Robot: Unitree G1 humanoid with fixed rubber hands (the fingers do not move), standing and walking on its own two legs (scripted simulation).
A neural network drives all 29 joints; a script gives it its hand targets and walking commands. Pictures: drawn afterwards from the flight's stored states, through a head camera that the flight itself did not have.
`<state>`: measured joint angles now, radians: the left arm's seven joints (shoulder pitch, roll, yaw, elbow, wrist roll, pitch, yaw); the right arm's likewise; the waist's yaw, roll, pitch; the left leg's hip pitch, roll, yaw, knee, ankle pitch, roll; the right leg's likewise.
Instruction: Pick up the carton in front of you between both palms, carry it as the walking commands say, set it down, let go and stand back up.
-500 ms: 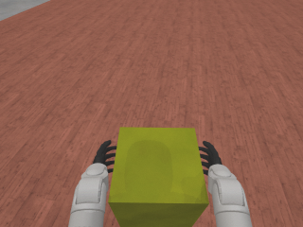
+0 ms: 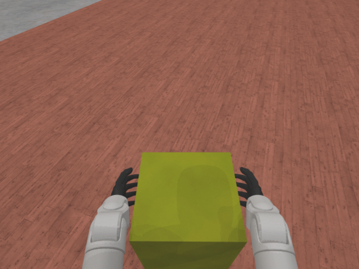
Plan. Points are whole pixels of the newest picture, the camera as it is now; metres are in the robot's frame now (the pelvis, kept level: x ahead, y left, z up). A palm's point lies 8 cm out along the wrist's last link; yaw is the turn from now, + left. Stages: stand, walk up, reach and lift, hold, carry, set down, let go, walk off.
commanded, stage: hold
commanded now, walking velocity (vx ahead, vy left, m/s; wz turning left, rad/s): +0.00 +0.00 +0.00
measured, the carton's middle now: (186, 214) +0.29 +0.00 -0.05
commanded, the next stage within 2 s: set down in 0.20 s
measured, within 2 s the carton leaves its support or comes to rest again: neither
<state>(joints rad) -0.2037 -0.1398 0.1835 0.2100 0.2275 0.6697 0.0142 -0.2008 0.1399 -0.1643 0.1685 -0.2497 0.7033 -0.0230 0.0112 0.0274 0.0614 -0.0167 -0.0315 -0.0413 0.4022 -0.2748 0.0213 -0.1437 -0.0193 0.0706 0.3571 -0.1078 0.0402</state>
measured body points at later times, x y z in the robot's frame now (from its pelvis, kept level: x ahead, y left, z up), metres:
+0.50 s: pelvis -0.02 -0.05 -0.01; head -0.02 -0.07 +0.44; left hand +0.32 +0.13 +0.01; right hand +0.33 -0.18 +0.01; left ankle -0.03 +0.10 -0.74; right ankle +0.06 -0.15 -0.74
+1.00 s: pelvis -0.04 -0.02 -0.11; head +0.18 -0.03 +0.27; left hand +0.38 +0.11 -0.19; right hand +0.37 -0.19 -0.20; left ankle -0.03 +0.11 -0.74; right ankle +0.06 -0.15 -0.74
